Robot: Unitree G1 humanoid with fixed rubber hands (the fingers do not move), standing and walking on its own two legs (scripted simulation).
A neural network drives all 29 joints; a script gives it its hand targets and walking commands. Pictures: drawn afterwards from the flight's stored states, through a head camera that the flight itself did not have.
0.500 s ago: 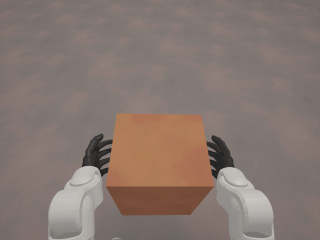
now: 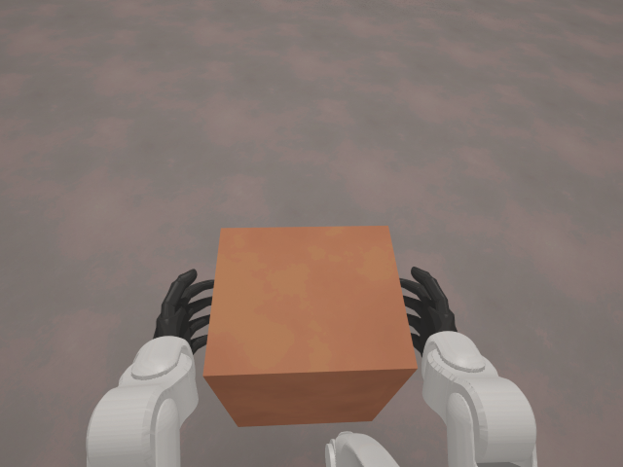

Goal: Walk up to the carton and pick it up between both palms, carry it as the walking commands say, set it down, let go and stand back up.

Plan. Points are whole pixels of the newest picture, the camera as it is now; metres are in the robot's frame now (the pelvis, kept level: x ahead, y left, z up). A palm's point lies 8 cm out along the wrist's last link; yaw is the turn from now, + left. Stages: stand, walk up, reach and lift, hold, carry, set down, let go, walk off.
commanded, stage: carry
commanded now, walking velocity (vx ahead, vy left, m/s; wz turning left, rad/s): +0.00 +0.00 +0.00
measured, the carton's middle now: (305, 336) +0.28 +0.02 +0.03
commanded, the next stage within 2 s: none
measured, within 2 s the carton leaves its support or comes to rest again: neither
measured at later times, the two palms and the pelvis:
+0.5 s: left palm out of the picture +0.11 +0.03 +0.09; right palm out of the picture +0.06 -0.24 +0.11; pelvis -0.16 -0.06 +0.00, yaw -11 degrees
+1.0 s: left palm out of the picture +0.02 +0.00 +0.10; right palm out of the picture -0.06 -0.27 +0.10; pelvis -0.26 -0.07 +0.01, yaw -14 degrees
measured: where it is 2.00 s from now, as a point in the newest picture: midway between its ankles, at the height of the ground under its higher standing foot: outside the picture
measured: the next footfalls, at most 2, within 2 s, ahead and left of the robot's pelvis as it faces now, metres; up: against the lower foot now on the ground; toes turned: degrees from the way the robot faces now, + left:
right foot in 0.10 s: -0.01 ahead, -0.17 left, +0.00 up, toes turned -10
left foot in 0.48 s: -0.12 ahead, +0.03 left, +0.00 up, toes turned -5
